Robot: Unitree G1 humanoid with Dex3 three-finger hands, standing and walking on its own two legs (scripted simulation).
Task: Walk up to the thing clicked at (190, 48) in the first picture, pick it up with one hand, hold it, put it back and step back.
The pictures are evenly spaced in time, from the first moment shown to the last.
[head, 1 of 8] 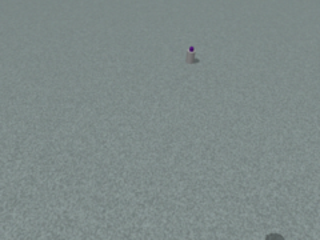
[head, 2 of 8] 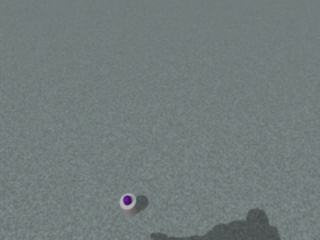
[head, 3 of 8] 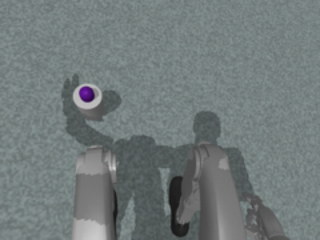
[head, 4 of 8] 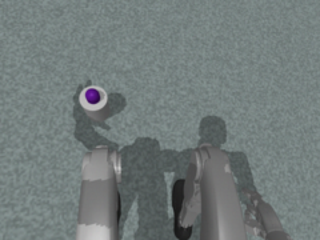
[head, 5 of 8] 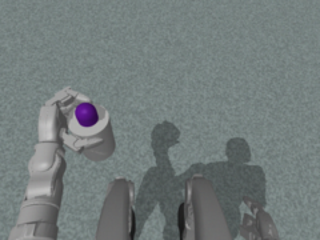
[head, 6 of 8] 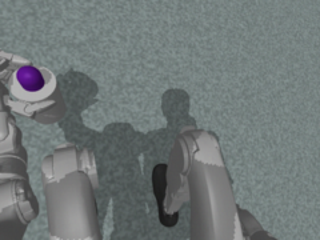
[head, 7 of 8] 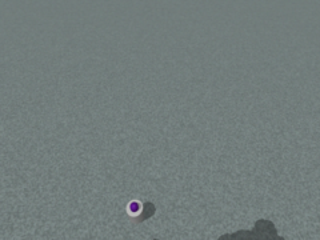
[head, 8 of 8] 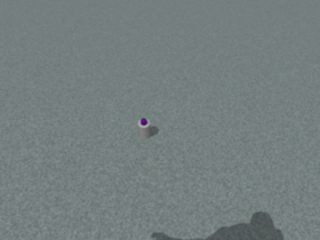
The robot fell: no
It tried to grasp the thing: yes
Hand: left
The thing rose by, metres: 0.65
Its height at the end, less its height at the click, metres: +0.00
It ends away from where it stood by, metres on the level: 0.05
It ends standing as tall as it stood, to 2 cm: yes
